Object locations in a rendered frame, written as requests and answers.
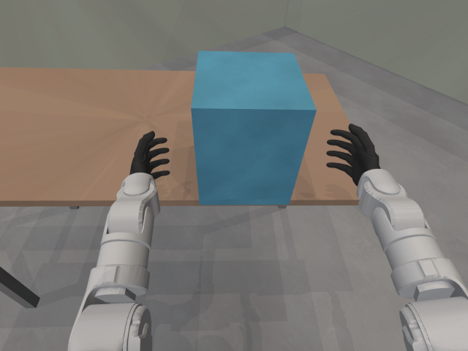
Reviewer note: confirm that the carton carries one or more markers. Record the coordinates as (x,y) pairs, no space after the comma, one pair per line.
(252,114)

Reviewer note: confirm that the table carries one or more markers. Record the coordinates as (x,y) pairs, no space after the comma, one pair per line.
(68,138)

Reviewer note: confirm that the right robot hand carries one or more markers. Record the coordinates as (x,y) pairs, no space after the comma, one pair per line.
(363,156)

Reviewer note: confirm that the left robot hand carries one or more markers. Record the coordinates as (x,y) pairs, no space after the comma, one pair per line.
(141,161)

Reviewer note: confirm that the robot left forearm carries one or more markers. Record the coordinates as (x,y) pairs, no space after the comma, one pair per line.
(121,273)

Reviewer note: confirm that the robot right upper arm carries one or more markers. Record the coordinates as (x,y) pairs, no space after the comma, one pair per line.
(436,325)

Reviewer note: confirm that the robot right forearm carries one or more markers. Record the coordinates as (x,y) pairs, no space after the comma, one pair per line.
(419,268)

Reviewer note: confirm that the robot left upper arm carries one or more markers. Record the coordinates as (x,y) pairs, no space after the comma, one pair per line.
(113,327)

